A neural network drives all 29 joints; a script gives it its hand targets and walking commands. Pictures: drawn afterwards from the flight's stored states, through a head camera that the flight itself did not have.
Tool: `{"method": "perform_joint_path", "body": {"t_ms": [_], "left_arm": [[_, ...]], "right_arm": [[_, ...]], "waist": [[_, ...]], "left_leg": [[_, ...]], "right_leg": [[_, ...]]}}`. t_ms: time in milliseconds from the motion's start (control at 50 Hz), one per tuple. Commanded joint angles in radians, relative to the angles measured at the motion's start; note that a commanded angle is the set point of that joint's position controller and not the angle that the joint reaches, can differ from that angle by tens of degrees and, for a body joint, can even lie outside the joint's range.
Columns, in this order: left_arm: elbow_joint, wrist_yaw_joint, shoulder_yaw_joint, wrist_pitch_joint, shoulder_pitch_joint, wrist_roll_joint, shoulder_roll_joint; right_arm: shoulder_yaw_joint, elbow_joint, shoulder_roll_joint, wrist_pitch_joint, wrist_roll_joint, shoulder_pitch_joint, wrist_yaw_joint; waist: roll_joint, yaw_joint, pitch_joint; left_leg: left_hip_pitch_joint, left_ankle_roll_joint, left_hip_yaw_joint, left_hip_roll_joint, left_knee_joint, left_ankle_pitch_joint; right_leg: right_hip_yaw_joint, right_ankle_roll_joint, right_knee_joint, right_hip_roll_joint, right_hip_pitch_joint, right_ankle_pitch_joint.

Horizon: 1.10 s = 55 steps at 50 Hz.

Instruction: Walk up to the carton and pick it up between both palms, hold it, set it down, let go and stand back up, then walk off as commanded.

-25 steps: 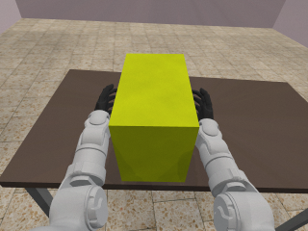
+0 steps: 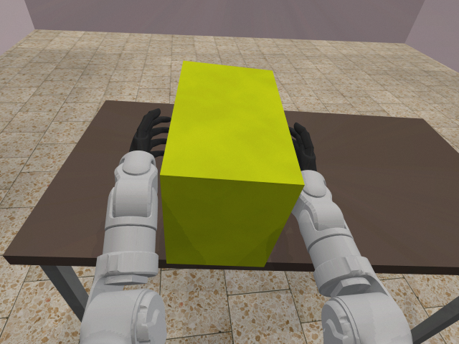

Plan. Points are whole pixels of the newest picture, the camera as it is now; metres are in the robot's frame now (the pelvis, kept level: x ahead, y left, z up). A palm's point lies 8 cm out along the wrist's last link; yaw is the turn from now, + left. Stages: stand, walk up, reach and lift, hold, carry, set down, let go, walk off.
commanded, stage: reach and lift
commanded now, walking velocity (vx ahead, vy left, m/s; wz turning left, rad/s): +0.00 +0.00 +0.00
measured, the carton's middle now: (222, 161) +0.42 -0.01 +0.13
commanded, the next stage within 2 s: hold in 0.90 s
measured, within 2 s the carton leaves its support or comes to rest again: neither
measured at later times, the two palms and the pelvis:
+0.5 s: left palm (154, 143) +0.40 +0.11 +0.19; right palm (312, 149) +0.39 -0.16 +0.18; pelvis +0.01 -0.03 +0.00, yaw +1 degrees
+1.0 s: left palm (132, 143) +0.38 +0.14 +0.20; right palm (298, 150) +0.38 -0.13 +0.19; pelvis +0.00 +0.01 +0.00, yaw +0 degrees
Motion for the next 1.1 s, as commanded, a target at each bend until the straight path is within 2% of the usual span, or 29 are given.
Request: {"method": "perform_joint_path", "body": {"t_ms": [0, 100, 120, 160, 180, 200, 240, 260, 280, 340, 380, 420, 480, 540, 560, 680, 720, 760, 780, 800, 860, 880, 920, 940, 960, 980, 1020, 1060, 1080], "left_arm": [[0.056, -0.128, -0.329, -0.003, -0.665, -0.064, -0.473], [0.058, -0.103, -0.321, -0.036, -0.767, -0.091, -0.493], [0.06, -0.1, -0.325, -0.036, -0.746, -0.087, -0.505], [0.107, -0.097, -0.276, -0.022, -0.757, -0.056, -0.485], [0.136, -0.106, -0.273, -0.017, -0.729, -0.055, -0.474], [0.118, -0.103, -0.274, -0.015, -0.74, -0.057, -0.48], [0.113, -0.107, -0.278, -0.017, -0.729, -0.057, -0.461], [0.098, -0.116, -0.313, -0.022, -0.698, -0.082, -0.482], [0.084, -0.11, -0.289, -0.026, -0.697, -0.069, -0.469], [0.0, -0.115, -0.313, -0.036, -0.698, -0.087, -0.469], [0.063, -0.126, -0.236, -0.022, -0.664, -0.048, -0.406], [-0.048, -0.132, -0.29, -0.023, -0.633, -0.071, -0.445], [-0.087, -0.144, -0.319, -0.007, -0.581, -0.071, -0.446], [-0.204, -0.152, -0.389, 0.006, -0.576, -0.097, -0.446], [-0.24, -0.154, -0.41, 0.019, -0.575, -0.103, -0.459], [-0.267, -0.164, -0.448, 0.074, -0.61, -0.099, -0.479], [-0.288, -0.153, -0.464, 0.084, -0.623, -0.116, -0.503], [-0.276, -0.14, -0.516, 0.095, -0.647, -0.142, -0.542], [-0.285, -0.135, -0.503, 0.1, -0.633, -0.142, -0.536], [-0.266, -0.132, -0.504, 0.097, -0.688, -0.15, -0.554], [-0.245, -0.104, -0.518, 0.123, -0.654, -0.145, -0.591], [-0.21, -0.097, -0.478, 0.122, -0.656, -0.116, -0.559], [-0.192, -0.09, -0.513, 0.124, -0.658, -0.156, -0.595], [-0.218, -0.08, -0.509, 0.122, -0.684, -0.141, -0.589], [-0.248, -0.074, -0.535, 0.112, -0.705, -0.174, -0.598], [-0.226, -0.072, -0.485, 0.123, -0.678, -0.13, -0.567], [-0.161, -0.075, -0.47, 0.128, -0.658, -0.125, -0.561], [-0.14, -0.081, -0.41, 0.131, -0.682, -0.1, -0.537], [-0.173, -0.083, -0.428, 0.139, -0.681, -0.102, -0.539]], "right_arm": [[0.2, -0.165, 0.467, -0.029, -0.021, -0.777, 0.133], [0.135, -0.13, 0.477, -0.053, -0.045, -0.864, 0.156], [0.113, -0.071, 0.46, -0.042, -0.065, -0.814, 0.161], [0.094, -0.089, 0.458, -0.049, -0.076, -0.88, 0.172], [0.077, -0.07, 0.452, -0.04, -0.078, -0.835, 0.166], [0.084, -0.078, 0.455, -0.042, -0.068, -0.855, 0.167], [0.09, -0.042, 0.448, -0.036, -0.079, -0.822, 0.16], [0.081, -0.057, 0.45, -0.032, -0.094, -0.768, 0.15], [0.118, -0.065, 0.468, -0.036, -0.058, -0.813, 0.153], [0.218, -0.124, 0.521, -0.028, -0.007, -0.805, 0.12], [0.255, -0.137, 0.536, -0.015, 0.014, -0.843, 0.109], [0.324, -0.19, 0.575, -0.005, 0.053, -0.761, 0.088], [0.398, -0.268, 0.589, 0.0, 0.109, -0.77, 0.058], [0.442, -0.329, 0.595, 0.022, 0.133, -0.677, 0.029], [0.456, -0.388, 0.58, 0.019, 0.155, -0.717, 0.023], [0.388, -0.324, 0.514, 0.074, 0.133, -0.656, 0.032], [0.418, -0.387, 0.502, 0.071, 0.152, -0.707, 0.048], [0.354, -0.355, 0.449, 0.068, 0.126, -0.717, 0.059], [0.348, -0.33, 0.449, 0.074, 0.127, -0.696, 0.068], [0.319, -0.317, 0.436, 0.075, 0.109, -0.742, 0.079], [0.324, -0.372, 0.422, 0.056, 0.129, -0.826, 0.108], [0.33, -0.331, 0.432, 0.06, 0.114, -0.836, 0.117], [0.294, -0.352, 0.411, 0.055, 0.1, -0.833, 0.123], [0.296, -0.322, 0.399, 0.057, 0.101, -0.842, 0.135], [0.295, -0.338, 0.408, 0.051, 0.104, -0.834, 0.136], [0.316, -0.322, 0.415, 0.056, 0.112, -0.85, 0.14], [0.286, -0.268, 0.41, 0.072, 0.102, -0.808, 0.14], [0.275, -0.222, 0.416, 0.081, 0.087, -0.823, 0.149], [0.274, -0.217, 0.424, 0.089, 0.095, -0.795, 0.147]], "waist": [[0.046, -0.004, -0.286], [0.079, 0.003, -0.435], [0.087, -0.02, -0.404], [0.088, 0.017, -0.411], [0.089, -0.007, -0.396], [0.103, 0.0, -0.401], [0.086, -0.018, -0.386], [0.078, -0.057, -0.423], [0.062, -0.005, -0.454], [0.038, -0.02, -0.511], [-0.011, 0.021, -0.435], [-0.003, 0.014, -0.476], [-0.009, 0.01, -0.483], [0.021, -0.037, -0.482], [0.058, -0.043, -0.489], [0.086, -0.054, -0.329], [0.076, -0.033, -0.353], [0.123, -0.085, -0.37], [0.12, -0.063, -0.349], [0.108, -0.072, -0.34], [0.15, -0.05, -0.421], [0.116, -0.013, -0.39], [0.121, -0.059, -0.435], [0.146, -0.044, -0.438], [0.146, -0.059, -0.52], [0.131, -0.021, -0.499], [0.127, -0.049, -0.434], [0.092, -0.02, -0.401], [0.098, -0.031, -0.411]], "left_leg": [[-0.077, -0.005, -0.005, 0.013, -0.158, -0.123], [-0.073, -0.008, 0.0, 0.013, -0.159, -0.147], [-0.064, -0.015, 0.006, 0.017, -0.166, -0.143], [-0.098, -0.003, 0.008, 0.013, -0.165, -0.153], [-0.093, -0.005, 0.021, 0.0, -0.162, -0.148], [-0.093, -0.006, 0.019, 0.003, -0.163, -0.119], [-0.068, -0.011, 0.025, -0.01, -0.143, -0.056], [-0.037, -0.023, 0.026, -0.012, -0.126, -0.007], [-0.041, -0.02, 0.026, -0.018, -0.117, 0.046], [-0.034, -0.014, 0.02, -0.042, -0.08, 0.157], [-0.061, 0.012, 0.021, -0.057, -0.093, 0.118], [-0.047, -0.004, 0.011, -0.06, -0.087, 0.169], [-0.011, -0.015, -0.002, -0.067, -0.08, 0.209], [-0.014, -0.03, -0.008, -0.071, -0.064, 0.232], [-0.004, -0.037, -0.005, -0.075, -0.056, 0.246], [0.05, -0.057, -0.003, -0.043, -0.047, 0.268], [0.078, -0.063, -0.002, -0.028, -0.047, 0.298], [0.105, -0.092, -0.026, -0.003, -0.029, 0.329], [0.118, -0.095, -0.026, -0.001, -0.033, 0.341], [0.097, -0.093, -0.035, 0.011, -0.043, 0.293], [0.092, -0.101, -0.057, 0.039, -0.065, 0.228], [0.069, -0.088, -0.048, 0.039, -0.08, 0.18], [0.073, -0.094, -0.053, 0.04, -0.071, 0.183], [0.066, -0.099, -0.062, 0.055, -0.087, 0.165], [0.087, -0.102, -0.053, 0.042, -0.061, 0.2], [0.103, -0.091, -0.044, 0.033, -0.059, 0.234], [0.068, -0.081, -0.04, 0.025, -0.068, 0.196], [0.031, -0.066, -0.036, 0.022, -0.09, 0.141], [0.016, -0.063, -0.025, 0.012, -0.078, 0.151]], "right_leg": [[-0.031, 0.02, -0.012, 0.042, 0.061, -0.092], [-0.022, 0.022, 0.011, 0.039, 0.055, -0.132], [-0.03, 0.021, 0.008, 0.044, 0.046, -0.11], [-0.032, 0.019, 0.011, 0.036, 0.064, -0.125], [-0.021, 0.022, -0.001, 0.026, 0.073, -0.126], [-0.023, 0.024, 0.0, 0.029, 0.087, -0.102], [-0.029, 0.029, -0.014, 0.026, 0.112, -0.034], [-0.025, 0.03, -0.011, 0.023, 0.119, 0.029], [-0.019, 0.038, -0.004, 0.031, 0.146, 0.06], [-0.007, 0.063, 0.021, 0.024, 0.249, 0.271], [0.005, 0.089, 0.008, -0.001, 0.258, 0.279], [0.006, 0.105, 0.04, 0.002, 0.308, 0.438], [0.004, 0.124, 0.055, 0.001, 0.331, 0.612], [-0.001, 0.136, 0.07, 0.002, 0.352, 0.693], [0.003, 0.13, 0.068, 0.003, 0.346, 0.696], [-0.02, 0.081, 0.021, 0.043, 0.18, 0.358], [-0.028, 0.065, 0.002, 0.056, 0.15, 0.251], [-0.035, 0.041, 0.004, 0.066, 0.096, 0.188], [-0.042, 0.038, -0.002, 0.07, 0.079, 0.165], [-0.042, 0.033, -0.007, 0.073, 0.058, 0.092], [-0.051, 0.019, 0.007, 0.08, 0.082, 0.07], [-0.051, 0.018, 0.0, 0.077, 0.073, 0.03], [-0.046, 0.011, 0.0, 0.08, 0.085, 0.075], [-0.059, 0.01, 0.011, 0.087, 0.071, 0.052], [-0.052, 0.01, 0.02, 0.083, 0.097, 0.104], [-0.042, 0.012, 0.01, 0.078, 0.097, 0.098], [-0.037, 0.015, 0.005, 0.075, 0.096, 0.111], [-0.034, 0.018, 0.001, 0.071, 0.1, 0.066], [-0.033, 0.016, 0.006, 0.067, 0.128, 0.11]]}}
